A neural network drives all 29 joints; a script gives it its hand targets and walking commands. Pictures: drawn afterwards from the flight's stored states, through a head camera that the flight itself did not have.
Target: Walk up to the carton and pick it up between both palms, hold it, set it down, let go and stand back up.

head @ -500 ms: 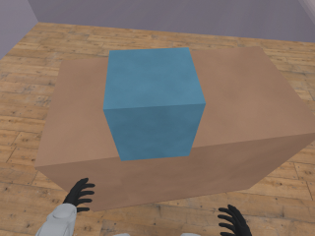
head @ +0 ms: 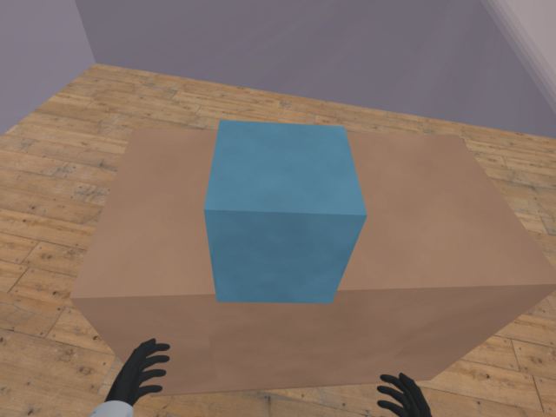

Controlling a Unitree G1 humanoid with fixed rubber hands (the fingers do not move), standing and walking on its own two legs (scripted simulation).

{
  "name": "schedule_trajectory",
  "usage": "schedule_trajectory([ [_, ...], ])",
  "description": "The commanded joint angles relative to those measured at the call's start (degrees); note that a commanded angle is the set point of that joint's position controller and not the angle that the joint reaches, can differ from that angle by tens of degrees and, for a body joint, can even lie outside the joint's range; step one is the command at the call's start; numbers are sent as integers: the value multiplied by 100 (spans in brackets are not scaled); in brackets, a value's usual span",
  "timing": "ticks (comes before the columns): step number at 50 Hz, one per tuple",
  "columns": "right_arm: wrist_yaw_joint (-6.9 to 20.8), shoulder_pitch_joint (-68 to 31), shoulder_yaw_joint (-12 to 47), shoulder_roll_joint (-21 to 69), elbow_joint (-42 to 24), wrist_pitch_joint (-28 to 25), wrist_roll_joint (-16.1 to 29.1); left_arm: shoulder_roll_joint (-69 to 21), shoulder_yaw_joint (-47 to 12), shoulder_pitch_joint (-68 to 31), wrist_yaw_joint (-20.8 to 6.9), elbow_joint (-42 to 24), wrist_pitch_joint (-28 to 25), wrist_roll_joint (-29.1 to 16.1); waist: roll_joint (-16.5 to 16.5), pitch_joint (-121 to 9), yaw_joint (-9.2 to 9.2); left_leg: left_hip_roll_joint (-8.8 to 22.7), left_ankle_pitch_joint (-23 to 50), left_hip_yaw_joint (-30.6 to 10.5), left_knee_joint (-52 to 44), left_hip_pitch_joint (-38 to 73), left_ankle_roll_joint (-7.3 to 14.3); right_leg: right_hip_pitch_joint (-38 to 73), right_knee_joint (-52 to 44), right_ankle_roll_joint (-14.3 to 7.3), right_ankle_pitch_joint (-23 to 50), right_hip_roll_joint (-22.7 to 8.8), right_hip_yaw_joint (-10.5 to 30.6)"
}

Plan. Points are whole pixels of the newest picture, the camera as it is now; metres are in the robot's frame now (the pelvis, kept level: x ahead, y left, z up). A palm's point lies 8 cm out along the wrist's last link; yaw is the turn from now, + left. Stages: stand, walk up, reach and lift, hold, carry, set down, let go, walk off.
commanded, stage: reach and lift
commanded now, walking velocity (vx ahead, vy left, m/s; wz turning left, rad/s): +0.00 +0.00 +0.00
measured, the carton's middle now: (278, 216) +0.43 +0.02 +0.03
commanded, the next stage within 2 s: none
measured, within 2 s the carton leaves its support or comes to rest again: neither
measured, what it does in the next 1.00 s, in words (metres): stands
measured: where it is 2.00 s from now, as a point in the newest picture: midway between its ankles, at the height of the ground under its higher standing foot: outside the picture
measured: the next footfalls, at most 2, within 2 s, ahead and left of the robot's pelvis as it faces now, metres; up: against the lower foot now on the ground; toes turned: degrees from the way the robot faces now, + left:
none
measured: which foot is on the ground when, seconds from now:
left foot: down 0.00-1.00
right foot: down 0.00-1.00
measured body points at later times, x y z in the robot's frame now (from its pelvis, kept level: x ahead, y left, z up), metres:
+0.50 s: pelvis +0.02 +0.01 +0.00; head +0.01 +0.03 +0.45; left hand +0.19 +0.21 -0.04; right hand +0.19 -0.22 -0.03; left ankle +0.01 +0.13 -0.75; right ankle +0.01 -0.08 -0.75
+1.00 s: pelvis +0.01 +0.01 +0.00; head -0.01 +0.02 +0.45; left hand +0.25 +0.20 +0.00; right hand +0.23 -0.22 +0.00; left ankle +0.01 +0.13 -0.75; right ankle +0.01 -0.08 -0.75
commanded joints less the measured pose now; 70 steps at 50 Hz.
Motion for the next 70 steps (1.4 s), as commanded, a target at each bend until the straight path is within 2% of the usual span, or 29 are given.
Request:
schedule_trajectory([
  [1,-36,-160,-275,-770,-960,-348,51,541,328,-184,55,-848,-375,-12,130,-298,36,-136,293,-181,-410,138,89,-60,-690,147,201,-197,527],
  [3,-2,-112,-281,-751,-1065,-438,62,478,318,-155,91,-886,-455,-8,97,-203,101,-146,430,-200,-471,126,46,-94,-686,137,236,-133,569],
  [4,5,-199,-271,-766,-1124,-475,99,440,344,-90,97,-791,-486,-63,-14,-234,102,-163,528,-166,-438,186,55,-136,-729,133,284,-157,591],
  [6,22,-163,-331,-795,-1209,-513,103,334,278,-101,115,-924,-558,-63,-49,-199,99,-137,581,-206,-503,202,42,-161,-711,98,271,-88,588],
  [7,57,-189,-278,-816,-1289,-533,133,360,281,-201,146,-986,-608,-51,67,-180,108,-115,489,-218,-542,219,24,-162,-713,82,214,-94,619],
  [10,144,-181,-428,-906,-1284,-595,119,282,216,-246,202,-1065,-797,-92,-68,-199,92,-105,583,-219,-574,241,21,-146,-677,53,287,-58,620],
  [12,200,-247,-413,-883,-1261,-635,258,217,205,-387,270,-1169,-900,-120,122,-286,88,-101,585,-244,-569,162,15,-95,-663,14,337,-80,655],
  [21,273,-262,-399,-949,-1095,-1095,597,100,89,-124,420,-1299,-1551,-51,399,-663,137,-191,1233,-264,-328,275,-89,-20,-560,28,1102,-101,720],
  [27,265,-571,-345,-1086,-1152,-1171,746,170,67,-281,456,-1369,-1699,-99,317,-582,108,-197,863,-317,-339,120,-44,-29,-534,55,933,-135,798],
  [29,243,-672,-409,-1137,-1336,-1222,781,114,-2,-364,491,-1553,-1731,-169,299,-809,54,-192,1020,-346,-286,183,-67,-12,-493,69,1076,-85,740],
  [30,233,-723,-398,-1146,-1379,-1242,814,122,23,-403,494,-1633,-1777,-187,285,-776,99,-206,1051,-315,-271,165,-59,-25,-494,69,1110,-97,777],
  [33,189,-856,-388,-1178,-1419,-1305,853,68,-51,-492,477,-1542,-1860,-252,115,-761,64,-180,1110,-357,-249,101,-74,33,-434,41,1194,-41,767],
  [35,180,-1017,-344,-1155,-1385,-1368,923,84,-26,-644,473,-1407,-1925,-279,195,-786,87,-178,1093,-344,-236,63,-74,101,-390,36,1227,-46,791],
  [40,178,-1353,-343,-1279,-1239,-1356,987,83,28,-1160,489,-1294,-2030,-388,42,-689,14,-122,569,-416,-338,114,10,-146,-431,41,673,-66,802],
  [42,174,-1545,-290,-1297,-1313,-1288,1053,33,-69,-1334,499,-1345,-1943,-452,16,-712,-38,-142,398,-392,-375,135,6,-223,-465,69,531,-52,772],
  [47,158,-2114,-352,-1381,-1306,-1009,1190,-15,-49,-1983,566,-1459,-1571,-527,186,-849,27,-130,366,-369,-329,84,21,-284,-474,48,500,-86,836],
  [48,139,-2193,-344,-1440,-1426,-962,1189,25,-8,-1989,569,-1552,-1436,-503,172,-940,-14,-158,509,-366,-337,147,8,-249,-472,56,677,-72,822],
  [49,138,-2270,-385,-1489,-1445,-897,1163,-81,-30,-2052,565,-1624,-1318,-483,153,-1019,51,-151,588,-384,-359,201,-1,-137,-462,89,773,-23,799],
  [50,122,-2449,-357,-1606,-1556,-823,1242,12,75,-2193,572,-1683,-1162,-473,140,-1104,-16,-155,674,-362,-355,286,11,-159,-474,87,918,-22,824],
  [53,58,-2658,-375,-1662,-1765,-641,1234,75,238,-2473,571,-1866,-822,-406,74,-1311,108,-170,661,-298,-360,204,71,-47,-464,115,1035,-55,883],
  [56,50,-2804,-283,-1651,-1959,-402,1261,95,352,-2474,551,-1887,-485,-371,-79,-1358,70,-184,460,-265,-434,131,161,44,-524,148,999,-85,937],
  [57,40,-2951,-347,-1687,-1929,-321,1291,31,378,-2610,545,-1975,-397,-383,-78,-1404,120,-173,567,-288,-457,103,156,71,-486,156,1073,-55,921],
  [59,30,-3020,-246,-1685,-1834,-126,1352,-2,429,-2770,477,-1948,-171,-351,-144,-1334,64,-157,548,-301,-537,188,208,47,-531,201,1051,-48,912],
  [60,12,-3149,-268,-1706,-1826,-49,1364,-39,549,-2840,464,-1949,-75,-303,-58,-1393,129,-167,498,-273,-503,210,206,27,-561,188,990,-78,947],
  [63,-6,-3702,-366,-1822,-1842,186,1324,-41,607,-3406,442,-2111,253,-317,-37,-1337,44,-137,104,-286,-556,258,216,-114,-610,178,448,-76,908],
  [65,-12,-3903,-409,-1898,-1895,288,1338,-49,645,-3609,465,-2322,466,-303,45,-1444,24,-141,170,-268,-509,352,211,-241,-615,148,462,-56,884],
  [68,-24,-4079,-484,-1993,-2054,403,1394,73,731,-3732,439,-2518,716,-365,76,-1726,-43,-173,587,-237,-422,453,193,-189,-532,199,957,-17,844],
  [69,-64,-4118,-478,-1985,-1986,460,1440,123,782,-3844,429,-2622,792,-355,147,-1916,29,-196,728,-211,-373,442,174,-52,-470,201,1276,-9,865],
  [70,-102,-4068,-497,-2033,-2113,484,1450,109,788,-3774,409,-2787,879,-340,146,-1974,3,-206,920,-257,-327,492,144,76,-415,219,1510,32,830],
])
